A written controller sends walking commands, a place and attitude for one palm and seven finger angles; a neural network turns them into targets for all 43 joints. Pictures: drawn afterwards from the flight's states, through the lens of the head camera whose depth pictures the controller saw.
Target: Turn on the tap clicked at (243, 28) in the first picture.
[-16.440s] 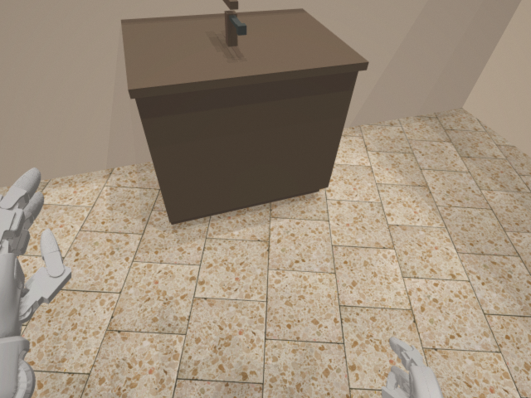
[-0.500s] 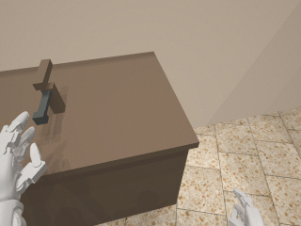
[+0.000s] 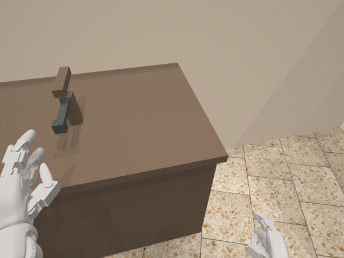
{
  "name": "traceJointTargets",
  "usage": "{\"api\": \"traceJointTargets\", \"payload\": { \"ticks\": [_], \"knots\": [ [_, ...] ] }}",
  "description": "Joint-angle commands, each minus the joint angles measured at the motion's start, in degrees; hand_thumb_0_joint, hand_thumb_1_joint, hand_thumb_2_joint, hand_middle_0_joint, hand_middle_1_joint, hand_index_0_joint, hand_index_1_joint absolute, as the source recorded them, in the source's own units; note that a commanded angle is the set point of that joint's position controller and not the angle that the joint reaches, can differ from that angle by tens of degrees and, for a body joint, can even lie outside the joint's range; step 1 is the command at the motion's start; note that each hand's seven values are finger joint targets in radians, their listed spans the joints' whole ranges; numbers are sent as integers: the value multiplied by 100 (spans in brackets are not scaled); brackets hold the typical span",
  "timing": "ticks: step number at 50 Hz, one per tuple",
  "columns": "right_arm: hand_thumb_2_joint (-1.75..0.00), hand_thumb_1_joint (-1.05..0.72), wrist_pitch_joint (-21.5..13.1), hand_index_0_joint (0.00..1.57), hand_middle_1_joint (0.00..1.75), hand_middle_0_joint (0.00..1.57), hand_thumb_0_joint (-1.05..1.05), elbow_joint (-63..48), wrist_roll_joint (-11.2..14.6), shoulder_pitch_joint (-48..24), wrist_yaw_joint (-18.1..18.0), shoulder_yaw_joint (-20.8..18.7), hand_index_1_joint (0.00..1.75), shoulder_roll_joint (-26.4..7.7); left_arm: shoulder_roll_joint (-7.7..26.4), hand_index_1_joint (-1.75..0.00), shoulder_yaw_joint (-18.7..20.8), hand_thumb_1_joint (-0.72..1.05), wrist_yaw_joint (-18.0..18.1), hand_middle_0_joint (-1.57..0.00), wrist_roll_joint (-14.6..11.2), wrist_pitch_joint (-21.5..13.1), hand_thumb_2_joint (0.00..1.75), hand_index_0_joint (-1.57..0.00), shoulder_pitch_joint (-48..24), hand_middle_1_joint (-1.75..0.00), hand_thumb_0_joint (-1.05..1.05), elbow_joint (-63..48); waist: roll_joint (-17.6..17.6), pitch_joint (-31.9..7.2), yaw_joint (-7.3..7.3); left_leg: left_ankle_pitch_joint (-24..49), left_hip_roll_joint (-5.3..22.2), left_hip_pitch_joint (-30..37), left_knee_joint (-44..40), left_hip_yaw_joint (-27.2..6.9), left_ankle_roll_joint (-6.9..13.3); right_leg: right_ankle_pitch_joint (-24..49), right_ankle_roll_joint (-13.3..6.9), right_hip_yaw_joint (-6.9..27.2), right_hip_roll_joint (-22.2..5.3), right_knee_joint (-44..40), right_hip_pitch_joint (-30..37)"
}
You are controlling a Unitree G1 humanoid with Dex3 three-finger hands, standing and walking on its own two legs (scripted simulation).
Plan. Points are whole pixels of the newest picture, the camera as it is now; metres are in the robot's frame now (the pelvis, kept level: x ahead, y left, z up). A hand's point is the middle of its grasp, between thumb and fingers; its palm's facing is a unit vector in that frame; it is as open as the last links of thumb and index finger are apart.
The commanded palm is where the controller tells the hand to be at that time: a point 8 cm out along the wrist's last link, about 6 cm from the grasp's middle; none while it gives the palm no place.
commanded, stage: turn the palm inward beside the body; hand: left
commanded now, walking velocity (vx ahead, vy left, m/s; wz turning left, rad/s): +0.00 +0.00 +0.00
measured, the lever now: (59, 126) +0.38 +0.35 +0.11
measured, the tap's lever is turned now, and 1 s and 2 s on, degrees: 0 0 0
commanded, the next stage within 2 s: reach beside the lever's end, fingers flat in 0.66 s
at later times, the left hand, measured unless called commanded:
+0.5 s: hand (69, 181) +0.20 +0.22 +0.15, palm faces +0.51 -0.85 -0.12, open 7.5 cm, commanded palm +0.15 +0.26 +0.16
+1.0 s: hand (67, 176) +0.21 +0.23 +0.15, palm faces +0.54 -0.83 -0.12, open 7.5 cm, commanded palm +0.17 +0.27 +0.15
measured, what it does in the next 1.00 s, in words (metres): stands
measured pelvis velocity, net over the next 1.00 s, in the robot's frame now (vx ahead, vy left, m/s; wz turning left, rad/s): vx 0.02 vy -0.01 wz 0.01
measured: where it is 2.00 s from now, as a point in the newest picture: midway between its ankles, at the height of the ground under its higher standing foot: outside the picture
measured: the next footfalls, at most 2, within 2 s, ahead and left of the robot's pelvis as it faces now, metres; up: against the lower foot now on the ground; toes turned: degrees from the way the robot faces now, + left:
none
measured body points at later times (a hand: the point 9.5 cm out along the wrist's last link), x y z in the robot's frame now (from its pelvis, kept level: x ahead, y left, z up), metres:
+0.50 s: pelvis +0.02 -0.01 +0.00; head -0.01 -0.04 +0.45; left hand +0.17 +0.26 +0.16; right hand +0.22 -0.23 -0.07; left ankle +0.03 +0.14 -0.72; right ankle +0.00 -0.10 -0.72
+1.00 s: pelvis +0.02 -0.01 +0.00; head +0.00 -0.04 +0.45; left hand +0.18 +0.27 +0.15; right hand +0.22 -0.23 -0.07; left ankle +0.03 +0.14 -0.72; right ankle +0.00 -0.10 -0.72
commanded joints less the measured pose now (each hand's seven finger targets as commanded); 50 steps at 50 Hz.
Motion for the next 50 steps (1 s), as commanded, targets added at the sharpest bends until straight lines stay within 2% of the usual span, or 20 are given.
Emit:
{"api": "traceJointTargets", "payload": {
  "ticks": [1,7,8,9,11,13,14,17,18,19,22,27,28,31,38,42,43,46,48,50],
  "knots": [
    [-90,-90,-403,20,30,20,0,-1011,20,-976,-67,-244,30,-664,599,-30,305,90,-12,-20,-60,-214,90,-20,-430,-30,0,-1201,117,-87,11,-250,-191,116,-765,159,305,-181,57,16,20,-1051,-315],
    [-90,-90,-497,20,30,20,0,-1011,10,-939,-79,-262,30,-673,716,-30,368,90,84,-20,-44,-204,90,-20,-494,-30,0,-1458,-86,-134,5,-69,-191,155,-689,141,328,-136,74,35,11,-1078,-304],
    [-90,-90,-503,20,30,20,0,-954,9,-950,-91,-259,30,-679,911,-30,591,90,137,-20,-22,-198,90,-20,-501,-30,0,-1438,26,-70,62,-144,-203,136,-695,139,326,-200,72,57,21,-1131,-319],
    [-90,-90,-516,20,30,20,0,-990,11,-966,-83,-248,30,-635,636,-30,332,90,127,-20,-47,-224,90,-20,-597,-30,0,-1517,73,-112,-14,-119,-214,196,-680,159,331,-184,73,63,-4,-1114,-323],
    [-90,-90,-555,20,30,20,0,-962,4,-941,-77,-265,30,-662,636,-30,399,90,130,-20,-113,-224,90,-20,-513,-30,0,-1414,-43,-151,4,61,-198,202,-634,154,330,-15,74,53,3,-1095,-276],
    [-90,-90,-555,20,30,20,0,-890,11,-913,-88,-266,30,-673,752,-30,572,90,131,-20,-151,-148,90,-20,-468,-30,0,-1310,113,-142,68,158,-205,213,-635,154,316,112,63,69,1,-1122,-211],
    [-90,-90,-556,20,30,20,0,-923,19,-925,-88,-251,30,-648,516,-30,323,90,80,-20,-178,-117,90,-20,-502,-30,0,-1331,58,-128,5,214,-209,234,-618,175,329,179,73,79,-20,-1119,-208],
    [-90,-90,-558,20,30,20,0,-943,7,-877,-79,-276,30,-692,598,-30,359,90,12,-20,-172,-15,90,-20,-404,-30,0,-1291,-82,-207,24,551,-196,305,-586,201,346,581,75,78,-18,-1097,-93],
    [-90,-90,-545,20,30,20,0,-902,18,-878,-83,-277,30,-694,690,-30,447,90,8,-20,-125,11,90,-20,-371,-30,0,-1296,49,-210,62,619,-198,338,-594,209,337,655,66,70,-11,-1093,-67],
    [-90,-90,-535,20,30,20,0,-954,20,-855,-81,-270,30,-662,537,-30,314,90,-12,-20,-161,21,90,-20,-402,-30,0,-1340,-45,-245,31,669,-204,335,-599,206,340,750,77,68,-26,-1058,-34],
    [-90,-90,-532,20,30,20,0,-962,-3,-796,-67,-307,30,-687,605,-30,425,90,1,-20,-164,-8,90,-20,-347,-30,0,-1353,-239,-384,37,999,-200,409,-520,245,352,1220,98,56,-23,-990,56],
    [-90,-90,-493,20,30,20,0,-944,-15,-733,-42,-335,30,-680,578,-30,479,90,41,-20,-162,-110,90,-20,-385,-30,0,-1323,-277,-447,30,1264,-194,462,-468,272,341,1630,115,57,-32,-933,134],
    [-90,-90,-476,20,30,20,0,-907,-5,-759,-43,-332,30,-676,694,-30,583,90,64,-20,-105,-109,90,-20,-384,-30,0,-1335,-73,-409,66,1270,-196,491,-484,283,330,1588,96,54,-16,-945,126],
    [-90,-90,-482,20,30,20,0,-945,-14,-713,-14,-339,30,-657,511,-30,381,90,43,-20,-104,-163,90,-20,-376,-30,0,-1361,-83,-454,26,1407,-194,505,-468,290,325,1826,95,56,-47,-882,193],
    [-90,-90,-420,20,30,20,0,-926,-2,-743,-58,-334,30,-669,657,-30,544,90,-12,-20,-121,-76,90,-20,-321,-30,0,-1227,-169,-360,85,1380,-194,482,-536,276,327,1818,97,52,-29,-949,246],
    [-90,-90,-376,20,30,20,0,-920,-1,-750,-72,-358,30,-669,571,-30,517,90,-2,-20,-138,-95,90,-20,-527,-30,0,-1054,-246,-364,14,1352,-198,504,-552,296,332,1800,112,74,-29,-969,216],
    [-90,-90,-360,20,30,20,0,-876,-2,-770,-85,-352,30,-667,737,-30,720,90,32,-20,-122,-96,90,-20,-500,-30,0,-970,-161,-320,67,1312,-203,497,-573,292,330,1728,98,81,-14,-1007,215],
    [-90,-90,-360,20,30,20,0,-888,4,-766,-71,-350,30,-656,547,-30,504,90,12,-20,-126,-177,90,-20,-747,-30,0,-898,-119,-324,-4,1259,-201,490,-588,285,314,1607,90,67,-11,-973,155],
    [-90,-90,-372,20,30,20,0,-806,1,-786,-100,-345,30,-666,788,-30,716,90,43,-20,-112,-231,90,-20,-975,-30,0,-825,-33,-302,-8,1116,-216,496,-599,276,326,1421,94,122,0,-1065,115],
    [-90,-90,-372,20,30,20,0,-791,2,-783,-113,-345,30,-672,759,-30,705,90,7,-20,-147,-271,90,-20,-1135,-30,0,-589,-215,-293,-49,1001,-214,435,-627,256,326,1280,103,131,-1,-1087,113]
  ]
}}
